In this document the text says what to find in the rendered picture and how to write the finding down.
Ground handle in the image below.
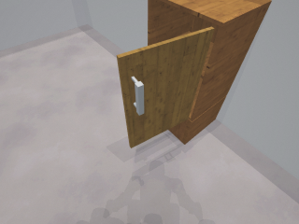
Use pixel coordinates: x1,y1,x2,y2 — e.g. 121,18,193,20
131,77,145,116

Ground cupboard door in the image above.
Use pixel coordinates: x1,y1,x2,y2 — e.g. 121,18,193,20
116,27,215,148

